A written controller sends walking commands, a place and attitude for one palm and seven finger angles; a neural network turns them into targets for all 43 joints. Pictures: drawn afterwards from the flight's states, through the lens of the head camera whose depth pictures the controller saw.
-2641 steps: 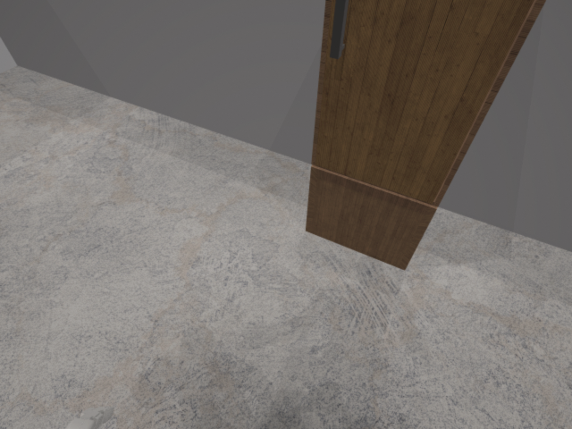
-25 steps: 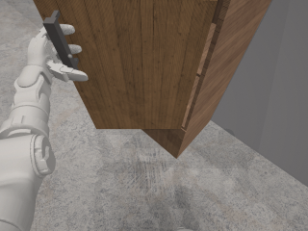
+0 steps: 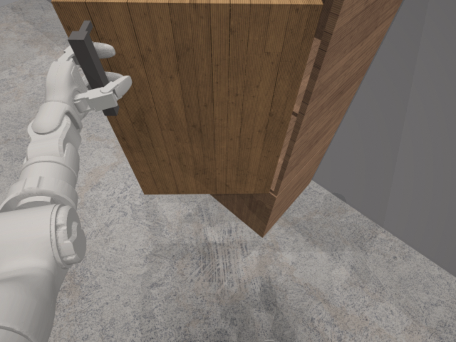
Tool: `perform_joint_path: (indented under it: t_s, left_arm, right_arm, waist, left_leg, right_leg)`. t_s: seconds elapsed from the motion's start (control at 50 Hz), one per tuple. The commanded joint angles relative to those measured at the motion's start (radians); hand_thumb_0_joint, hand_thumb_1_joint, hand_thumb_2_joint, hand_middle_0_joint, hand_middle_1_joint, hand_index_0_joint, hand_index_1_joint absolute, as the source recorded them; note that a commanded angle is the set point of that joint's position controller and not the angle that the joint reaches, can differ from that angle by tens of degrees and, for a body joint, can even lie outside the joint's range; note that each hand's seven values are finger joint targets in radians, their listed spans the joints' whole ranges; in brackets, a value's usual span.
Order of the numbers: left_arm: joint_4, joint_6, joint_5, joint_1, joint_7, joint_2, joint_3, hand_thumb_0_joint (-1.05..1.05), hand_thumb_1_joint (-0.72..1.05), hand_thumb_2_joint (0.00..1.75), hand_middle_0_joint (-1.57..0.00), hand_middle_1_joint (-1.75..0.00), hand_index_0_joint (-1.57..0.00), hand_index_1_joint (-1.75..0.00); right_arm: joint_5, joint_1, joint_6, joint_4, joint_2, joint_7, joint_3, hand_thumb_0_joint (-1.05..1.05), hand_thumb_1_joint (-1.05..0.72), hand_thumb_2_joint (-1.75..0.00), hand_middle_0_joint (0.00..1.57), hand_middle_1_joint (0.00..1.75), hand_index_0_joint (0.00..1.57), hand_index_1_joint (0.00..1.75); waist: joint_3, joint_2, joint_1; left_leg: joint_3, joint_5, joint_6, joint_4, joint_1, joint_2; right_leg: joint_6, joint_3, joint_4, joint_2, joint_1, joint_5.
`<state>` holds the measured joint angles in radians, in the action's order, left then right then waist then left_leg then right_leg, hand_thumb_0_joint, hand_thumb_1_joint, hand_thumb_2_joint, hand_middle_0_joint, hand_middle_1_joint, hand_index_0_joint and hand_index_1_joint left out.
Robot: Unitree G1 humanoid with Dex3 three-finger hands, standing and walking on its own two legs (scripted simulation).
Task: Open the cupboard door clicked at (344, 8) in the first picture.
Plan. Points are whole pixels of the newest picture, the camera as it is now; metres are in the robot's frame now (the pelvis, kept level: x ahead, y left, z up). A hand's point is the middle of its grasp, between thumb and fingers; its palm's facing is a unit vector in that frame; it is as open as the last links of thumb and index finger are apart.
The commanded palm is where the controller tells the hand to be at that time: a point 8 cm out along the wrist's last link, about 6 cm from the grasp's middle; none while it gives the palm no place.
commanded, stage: close the thumb around the handle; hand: left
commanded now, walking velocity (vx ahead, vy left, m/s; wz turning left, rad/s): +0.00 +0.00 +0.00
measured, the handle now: (100, 71) +0.55 +0.19 +0.16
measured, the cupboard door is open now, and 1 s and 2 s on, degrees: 43 71 85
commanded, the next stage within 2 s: pull the door open along its arc in 0.22 s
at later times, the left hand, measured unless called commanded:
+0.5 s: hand (107, 91) +0.50 +0.17 +0.16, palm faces -0.04 -1.00 +0.00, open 5.7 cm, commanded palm +0.45 +0.22 +0.16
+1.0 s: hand (133, 169) +0.33 +0.11 +0.16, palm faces +0.29 -0.95 +0.06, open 6.1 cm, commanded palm +0.28 +0.15 +0.16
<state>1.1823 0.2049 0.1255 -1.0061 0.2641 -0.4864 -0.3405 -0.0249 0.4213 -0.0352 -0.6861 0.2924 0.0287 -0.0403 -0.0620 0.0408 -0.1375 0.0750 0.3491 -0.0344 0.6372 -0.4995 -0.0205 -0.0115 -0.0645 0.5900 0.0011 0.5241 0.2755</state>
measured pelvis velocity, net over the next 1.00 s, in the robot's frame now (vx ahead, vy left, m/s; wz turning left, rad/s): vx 0.00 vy -0.01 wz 0.01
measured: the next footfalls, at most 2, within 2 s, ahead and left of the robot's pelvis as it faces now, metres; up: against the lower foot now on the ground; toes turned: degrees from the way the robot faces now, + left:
none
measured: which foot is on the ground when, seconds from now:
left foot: down 0.00-1.00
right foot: down 0.00-1.00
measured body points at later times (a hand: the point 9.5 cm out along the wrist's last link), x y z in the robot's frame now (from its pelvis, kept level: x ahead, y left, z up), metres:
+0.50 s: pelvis +0.00 +0.00 +0.00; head +0.07 -0.01 +0.45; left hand +0.49 +0.22 +0.16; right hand +0.02 -0.27 -0.12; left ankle -0.03 +0.09 -0.72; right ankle +0.00 -0.11 -0.72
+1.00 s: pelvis +0.00 -0.01 +0.01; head -0.01 -0.04 +0.46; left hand +0.31 +0.16 +0.16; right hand +0.20 -0.23 -0.08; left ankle -0.03 +0.09 -0.72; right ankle +0.00 -0.11 -0.72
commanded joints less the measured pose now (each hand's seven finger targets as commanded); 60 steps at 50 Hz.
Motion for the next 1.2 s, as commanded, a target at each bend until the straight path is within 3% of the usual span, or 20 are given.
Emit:
perform_joint_path:
  t_s: [0.0, 0.14, 0.22, 0.26, 0.3, 0.32, 0.36, 0.48, 0.54, 0.6, 0.72, 0.74, 0.76, 0.78, 0.82, 0.86, 0.92, 0.96, 1.02, 1.18]
  left_arm:
    - [-0.227, 0.071, 0.015, -0.517, 0.014, -0.240, -0.030, 0.00, 0.90, 0.90, -0.40, -1.35, -0.40, -1.35]
    - [-0.265, 0.074, 0.018, -0.519, 0.014, -0.173, 0.014, 0.00, 0.90, 0.90, -0.40, -1.35, -0.40, -1.35]
    - [-0.275, 0.076, 0.020, -0.513, 0.008, -0.176, 0.009, 0.00, 0.90, 0.90, -0.40, -1.35, -0.40, -1.35]
    - [-0.282, 0.081, 0.022, -0.494, 0.008, -0.219, -0.023, 0.00, 0.90, 0.90, -0.40, -1.35, -0.40, -1.35]
    - [-0.284, 0.078, 0.019, -0.505, 0.013, -0.190, 0.002, 0.00, 0.90, 0.90, -0.40, -1.35, -0.40, -1.35]
    - [-0.244, 0.074, 0.015, -0.508, 0.010, -0.257, -0.049, 0.00, 0.90, 0.90, -0.40, -1.35, -0.40, -1.35]
    - [-0.269, 0.079, 0.017, -0.468, 0.016, -0.253, -0.047, 0.00, 0.90, 0.90, -0.40, -1.35, -0.40, -1.35]
    - [-0.386, 0.068, 0.052, -0.288, 0.041, -0.230, -0.060, 0.00, 0.90, 0.90, -0.40, -1.35, -0.40, -1.35]
    - [-0.479, 0.036, 0.073, -0.163, 0.048, -0.202, -0.054, 0.00, 0.90, 0.90, -0.40, -1.35, -0.40, -1.35]
    - [-0.618, 0.000, 0.097, -0.011, 0.045, -0.174, -0.062, 0.00, 0.90, 0.90, -0.40, -1.35, -0.40, -1.35]
    - [-0.939, -0.097, 0.127, 0.272, 0.017, -0.043, -0.003, 0.00, 0.90, 0.90, -0.40, -1.35, -0.40, -1.35]
    - [-1.052, -0.124, 0.178, 0.267, -0.142, -0.019, -0.139, 0.00, 0.90, 0.90, -0.40, -1.35, -0.40, -1.35]
    - [-1.093, -0.146, 0.155, 0.347, -0.223, 0.077, -0.043, 0.00, 0.90, 0.90, -0.40, -1.35, -0.40, -1.35]
    - [-1.144, -0.171, 0.130, 0.381, -0.290, 0.141, 0.002, 0.00, 0.90, 0.90, -0.40, -1.35, -0.40, -1.35]
    - [-1.282, -0.214, 0.068, 0.464, -0.409, 0.212, 0.058, 0.00, 0.90, 0.90, -0.40, -1.35, -0.40, -1.35]
    - [-1.386, -0.266, 0.013, 0.497, -0.504, 0.278, 0.139, 0.00, 0.90, 0.90, -0.40, -1.35, -0.40, -1.35]
    - [-1.492, -0.355, -0.047, 0.549, -0.624, 0.376, 0.234, 0.00, 0.90, 0.90, -0.40, -1.35, -0.40, -1.35]
    - [-1.527, -0.398, -0.083, 0.589, -0.666, 0.428, 0.303, 0.00, 0.90, 0.90, -0.40, -1.35, -0.40, -1.35]
    - [-1.595, -0.431, -0.110, 0.606, -0.702, 0.497, 0.390, 0.00, 0.90, 0.90, -0.40, -1.35, -0.40, -1.35]
    - [-1.780, -0.433, -0.135, 0.957, -0.675, 0.550, 0.502, 0.00, 0.90, 0.90, -0.40, -1.35, -0.40, -1.35]
  right_arm:
    - [0.001, 0.117, -0.027, 0.066, 0.169, 0.017, 0.064, 0.00, -0.90, -0.90, 0.20, 0.30, 0.20, 0.30]
    - [0.002, 0.111, -0.029, 0.066, 0.160, 0.013, 0.068, 0.00, -0.90, -0.90, 0.20, 0.30, 0.20, 0.30]
    - [0.003, 0.108, -0.029, 0.063, 0.161, 0.010, 0.069, 0.00, -0.90, -0.90, 0.20, 0.30, 0.20, 0.30]
    - [0.003, 0.111, -0.025, 0.066, 0.167, 0.014, 0.071, 0.00, -0.90, -0.90, 0.20, 0.30, 0.20, 0.30]
    - [0.001, 0.102, -0.025, 0.066, 0.162, 0.014, 0.068, 0.00, -0.90, -0.90, 0.20, 0.30, 0.20, 0.30]
    - [0.002, 0.106, -0.023, 0.058, 0.169, 0.018, 0.069, 0.00, -0.90, -0.90, 0.20, 0.30, 0.20, 0.30]
    - [0.001, 0.101, -0.021, 0.079, 0.166, 0.019, 0.067, 0.00, -0.90, -0.90, 0.20, 0.30, 0.20, 0.30]
    - [-0.007, 0.058, -0.018, 0.123, 0.156, 0.011, 0.070, 0.00, -0.90, -0.90, 0.20, 0.30, 0.20, 0.30]
    - [-0.017, 0.022, -0.017, 0.155, 0.150, 0.008, 0.072, 0.00, -0.90, -0.90, 0.20, 0.30, 0.20, 0.30]
    - [-0.023, -0.024, -0.019, 0.190, 0.141, 0.003, 0.074, 0.00, -0.90, -0.90, 0.20, 0.30, 0.20, 0.30]
    - [-0.036, -0.137, -0.036, 0.238, 0.108, -0.004, 0.070, 0.00, -0.90, -0.90, 0.20, 0.30, 0.20, 0.30]
    - [-0.038, -0.186, -0.047, 0.244, 0.069, -0.011, 0.070, 0.00, -0.90, -0.90, 0.20, 0.30, 0.20, 0.30]
    - [-0.030, -0.211, -0.052, 0.231, 0.070, -0.018, 0.066, 0.00, -0.90, -0.90, 0.20, 0.30, 0.20, 0.30]
    - [-0.033, -0.236, -0.056, 0.223, 0.061, -0.027, 0.066, 0.00, -0.90, -0.90, 0.20, 0.30, 0.20, 0.30]
    - [-0.019, -0.272, -0.054, 0.220, 0.046, -0.036, 0.067, 0.00, -0.90, -0.90, 0.20, 0.30, 0.20, 0.30]
    - [-0.004, -0.306, -0.039, 0.220, 0.039, -0.035, 0.065, 0.00, -0.90, -0.90, 0.20, 0.30, 0.20, 0.30]
    - [0.011, -0.368, -0.008, 0.218, 0.013, -0.023, 0.050, 0.00, -0.90, -0.90, 0.20, 0.30, 0.20, 0.30]
    - [0.022, -0.393, 0.011, 0.217, 0.005, -0.011, 0.045, 0.00, -0.90, -0.90, 0.20, 0.30, 0.20, 0.30]
    - [0.035, -0.434, 0.036, 0.215, -0.017, 0.000, 0.032, 0.00, -0.90, -0.90, 0.20, 0.30, 0.20, 0.30]
    - [0.042, -0.487, 0.094, 0.256, -0.051, -0.028, 0.017, 0.00, -0.90, -0.90, 0.20, 0.30, 0.20, 0.30]
  waist:
    - [-0.400, 0.013, -0.009]
    - [-0.429, 0.062, -0.009]
    - [-0.432, 0.042, -0.006]
    - [-0.444, 0.021, 0.003]
    - [-0.421, 0.029, -0.003]
    - [-0.399, 0.007, -0.003]
    - [-0.430, 0.030, 0.016]
    - [-0.466, 0.029, 0.062]
    - [-0.436, -0.012, 0.086]
    - [-0.439, -0.003, 0.121]
    - [-0.378, -0.029, 0.156]
    - [-0.361, -0.034, 0.240]
    - [-0.317, -0.051, 0.213]
    - [-0.263, -0.025, 0.200]
    - [-0.294, 0.001, 0.212]
    - [-0.284, -0.064, 0.197]
    - [-0.231, -0.064, 0.193]
    - [-0.188, -0.112, 0.181]
    - [-0.162, -0.105, 0.176]
    - [-0.126, -0.078, 0.210]
  left_leg:
    - [-0.095, -0.414, 0.002, -0.035, 0.231, 0.001]
    - [-0.104, -0.497, 0.014, -0.025, 0.300, -0.006]
    - [-0.100, -0.503, 0.010, -0.027, 0.293, -0.005]
    - [-0.097, -0.509, 0.006, -0.027, 0.281, -0.004]
    - [-0.098, -0.501, 0.008, -0.030, 0.279, -0.004]
    - [-0.090, -0.457, 0.003, -0.031, 0.249, -0.001]
    - [-0.086, -0.478, 0.002, -0.037, 0.248, 0.004]
    - [-0.073, -0.563, 0.001, -0.041, 0.275, -0.001]
    - [-0.059, -0.543, -0.004, -0.063, 0.253, -0.002]
    - [-0.046, -0.568, -0.007, -0.080, 0.273, -0.001]
    - [-0.032, -0.589, -0.003, -0.120, 0.316, -0.003]
    - [-0.034, -0.561, 0.009, -0.119, 0.283, 0.007]
    - [-0.036, -0.526, 0.015, -0.135, 0.287, 0.000]
    - [-0.038, -0.492, 0.021, -0.148, 0.288, -0.002]
    - [-0.036, -0.507, 0.027, -0.155, 0.321, -0.001]
    - [-0.037, -0.469, 0.025, -0.159, 0.337, -0.002]
    - [-0.039, -0.400, 0.028, -0.181, 0.348, 0.003]
    - [-0.049, -0.367, 0.022, -0.183, 0.364, 0.002]
    - [-0.053, -0.331, 0.020, -0.192, 0.389, 0.012]
    - [-0.060, -0.362, 0.022, -0.194, 0.383, 0.015]
  right_leg:
    - [-0.012, 0.032, -0.024, -0.033, -0.157, -0.381]
    - [-0.012, 0.027, -0.021, -0.034, -0.127, -0.390]
    - [-0.011, 0.030, -0.022, -0.035, -0.146, -0.408]
    - [-0.014, 0.028, -0.018, -0.033, -0.177, -0.424]
    - [-0.012, 0.029, -0.022, -0.033, -0.161, -0.418]
    - [-0.011, 0.035, -0.028, -0.033, -0.169, -0.413]
    - [-0.015, 0.034, -0.019, -0.029, -0.205, -0.431]
    - [-0.014, 0.039, -0.018, -0.028, -0.272, -0.507]
    - [-0.014, 0.038, -0.027, -0.027, -0.316, -0.517]
    - [-0.015, 0.041, -0.034, -0.020, -0.365, -0.550]
    - [-0.013, 0.033, -0.059, -0.009, -0.423, -0.580]
    - [-0.011, 0.019, -0.078, -0.016, -0.416, -0.527]
    - [-0.008, 0.010, -0.083, -0.015, -0.408, -0.483]
    - [-0.009, 0.003, -0.092, -0.016, -0.375, -0.438]
    - [-0.012, 0.004, -0.088, -0.010, -0.397, -0.430]
    - [-0.008, 0.004, -0.101, -0.002, -0.420, -0.414]
    - [-0.011, 0.014, -0.132, 0.006, -0.433, -0.364]
    - [-0.010, 0.016, -0.158, 0.010, -0.427, -0.335]
    - [-0.013, 0.029, -0.194, 0.020, -0.431, -0.297]
    - [-0.025, 0.049, -0.201, 0.023, -0.472, -0.348]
